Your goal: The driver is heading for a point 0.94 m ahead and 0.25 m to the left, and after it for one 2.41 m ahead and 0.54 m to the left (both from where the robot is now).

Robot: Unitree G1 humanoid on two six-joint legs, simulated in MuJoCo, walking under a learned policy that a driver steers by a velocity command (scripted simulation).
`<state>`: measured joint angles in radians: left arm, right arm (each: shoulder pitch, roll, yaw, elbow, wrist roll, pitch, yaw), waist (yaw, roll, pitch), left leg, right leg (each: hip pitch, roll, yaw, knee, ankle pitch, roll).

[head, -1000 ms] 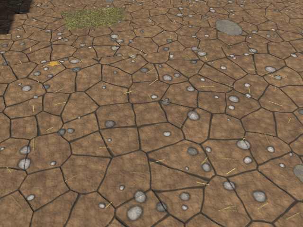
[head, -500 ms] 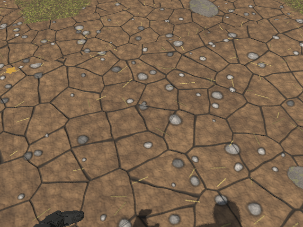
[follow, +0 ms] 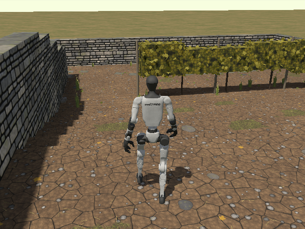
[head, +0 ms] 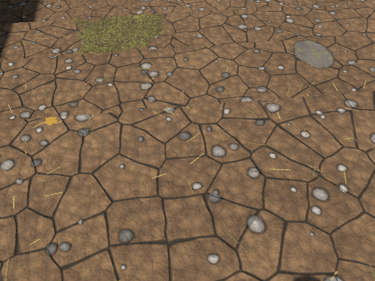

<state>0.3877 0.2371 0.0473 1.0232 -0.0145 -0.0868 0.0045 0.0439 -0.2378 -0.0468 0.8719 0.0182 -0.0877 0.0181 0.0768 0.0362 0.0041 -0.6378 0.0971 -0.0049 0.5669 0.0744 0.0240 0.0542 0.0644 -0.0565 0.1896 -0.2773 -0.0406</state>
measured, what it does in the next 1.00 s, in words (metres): walks ahead: left foot, then right foot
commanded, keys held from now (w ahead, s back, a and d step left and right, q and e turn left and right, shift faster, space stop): w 0.60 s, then w+q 0.40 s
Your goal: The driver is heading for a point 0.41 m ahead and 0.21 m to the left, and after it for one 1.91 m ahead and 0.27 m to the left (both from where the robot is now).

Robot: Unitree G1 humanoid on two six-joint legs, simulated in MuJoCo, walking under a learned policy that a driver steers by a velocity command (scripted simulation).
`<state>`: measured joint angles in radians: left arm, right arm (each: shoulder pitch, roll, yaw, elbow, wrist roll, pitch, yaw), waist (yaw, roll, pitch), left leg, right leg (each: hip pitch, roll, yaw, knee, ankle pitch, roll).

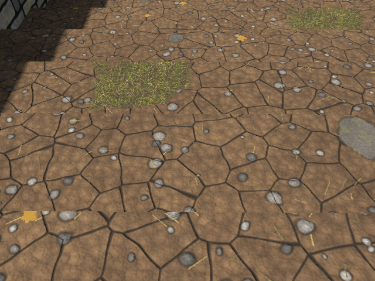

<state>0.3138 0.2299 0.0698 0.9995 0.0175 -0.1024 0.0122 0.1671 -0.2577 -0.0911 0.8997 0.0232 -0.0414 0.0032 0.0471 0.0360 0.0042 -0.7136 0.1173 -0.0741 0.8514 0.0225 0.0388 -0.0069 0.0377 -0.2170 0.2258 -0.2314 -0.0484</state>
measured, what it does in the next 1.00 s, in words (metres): walks ahead, turning left: left foot, then right foot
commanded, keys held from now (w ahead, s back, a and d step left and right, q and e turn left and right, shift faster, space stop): w+q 0.80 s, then w+e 0.20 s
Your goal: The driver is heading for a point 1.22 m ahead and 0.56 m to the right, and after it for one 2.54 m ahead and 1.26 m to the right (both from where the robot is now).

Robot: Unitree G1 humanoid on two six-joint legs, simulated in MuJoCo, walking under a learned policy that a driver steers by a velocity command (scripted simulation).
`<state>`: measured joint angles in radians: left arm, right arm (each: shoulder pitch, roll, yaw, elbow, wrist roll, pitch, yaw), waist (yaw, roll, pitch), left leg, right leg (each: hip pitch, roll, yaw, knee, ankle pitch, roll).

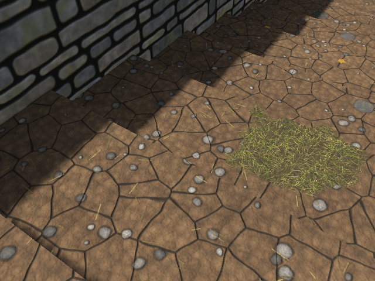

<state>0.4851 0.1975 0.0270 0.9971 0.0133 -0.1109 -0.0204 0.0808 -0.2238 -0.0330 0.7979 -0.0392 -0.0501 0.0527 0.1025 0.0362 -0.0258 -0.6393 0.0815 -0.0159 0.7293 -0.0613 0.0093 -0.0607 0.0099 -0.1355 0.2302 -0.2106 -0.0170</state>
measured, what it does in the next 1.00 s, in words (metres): goes down, turning right: left foot, then right foot 0.18 m lower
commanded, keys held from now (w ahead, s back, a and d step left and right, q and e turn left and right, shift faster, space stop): w+e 1.00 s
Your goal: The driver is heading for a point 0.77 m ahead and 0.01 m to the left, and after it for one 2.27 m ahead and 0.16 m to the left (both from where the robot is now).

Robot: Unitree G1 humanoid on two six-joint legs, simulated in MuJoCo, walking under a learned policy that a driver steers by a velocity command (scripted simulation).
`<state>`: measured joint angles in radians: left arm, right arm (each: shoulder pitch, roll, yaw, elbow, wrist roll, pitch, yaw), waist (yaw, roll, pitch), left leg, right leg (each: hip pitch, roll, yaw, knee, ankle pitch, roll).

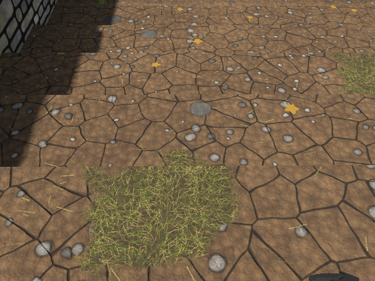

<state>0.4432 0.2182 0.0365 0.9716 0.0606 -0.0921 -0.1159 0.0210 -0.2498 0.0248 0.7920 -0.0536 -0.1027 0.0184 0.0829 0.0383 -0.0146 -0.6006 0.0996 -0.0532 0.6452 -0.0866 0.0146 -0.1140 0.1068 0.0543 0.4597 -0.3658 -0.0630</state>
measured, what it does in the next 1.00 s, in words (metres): goes down: left foot, then right foot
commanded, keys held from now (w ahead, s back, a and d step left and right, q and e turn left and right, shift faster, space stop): w+e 0.02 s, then w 0.92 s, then no key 0.06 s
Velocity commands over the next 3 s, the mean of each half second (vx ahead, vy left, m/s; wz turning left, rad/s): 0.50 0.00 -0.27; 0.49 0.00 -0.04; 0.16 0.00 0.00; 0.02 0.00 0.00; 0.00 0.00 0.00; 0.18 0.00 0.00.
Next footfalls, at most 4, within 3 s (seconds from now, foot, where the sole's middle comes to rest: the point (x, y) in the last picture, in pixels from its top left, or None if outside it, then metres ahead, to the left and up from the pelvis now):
0.06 left None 0.22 0.14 -0.77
0.52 right None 0.33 -0.13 -0.77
0.92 left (194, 254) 0.69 0.06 -0.94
1.26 right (248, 224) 0.84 -0.17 -0.94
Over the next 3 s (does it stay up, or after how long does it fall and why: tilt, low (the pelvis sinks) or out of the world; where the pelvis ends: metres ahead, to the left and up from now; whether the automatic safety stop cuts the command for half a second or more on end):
stays up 0.83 -0.11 -0.17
